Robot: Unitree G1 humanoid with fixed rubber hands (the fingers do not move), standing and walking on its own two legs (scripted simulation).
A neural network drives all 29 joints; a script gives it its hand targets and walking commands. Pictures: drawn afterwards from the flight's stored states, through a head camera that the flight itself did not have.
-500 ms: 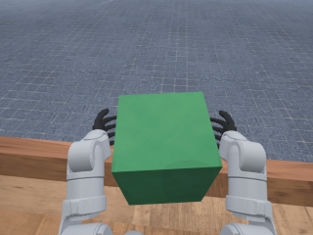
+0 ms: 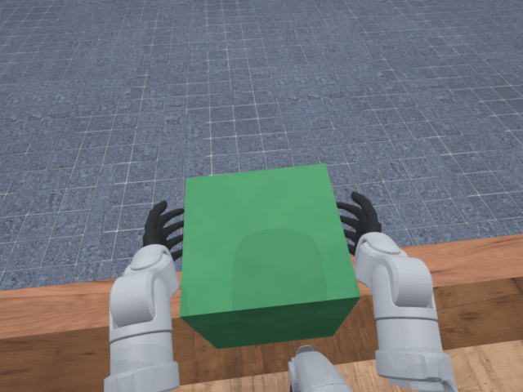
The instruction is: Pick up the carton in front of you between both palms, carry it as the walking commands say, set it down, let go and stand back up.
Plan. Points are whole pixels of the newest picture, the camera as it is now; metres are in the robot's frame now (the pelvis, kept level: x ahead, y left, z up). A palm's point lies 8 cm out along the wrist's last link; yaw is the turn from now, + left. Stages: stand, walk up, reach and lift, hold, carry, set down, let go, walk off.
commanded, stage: carry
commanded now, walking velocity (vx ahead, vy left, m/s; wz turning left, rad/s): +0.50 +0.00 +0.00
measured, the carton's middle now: (266, 264) +0.32 -0.03 -0.01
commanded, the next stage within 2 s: none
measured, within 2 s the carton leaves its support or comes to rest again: neither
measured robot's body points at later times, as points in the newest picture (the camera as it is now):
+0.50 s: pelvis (248, 255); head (238, 84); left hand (170, 131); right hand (284, 125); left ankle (236, 320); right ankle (283, 373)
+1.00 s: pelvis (242, 168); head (226, 40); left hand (187, 111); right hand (262, 99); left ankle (228, 255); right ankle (261, 265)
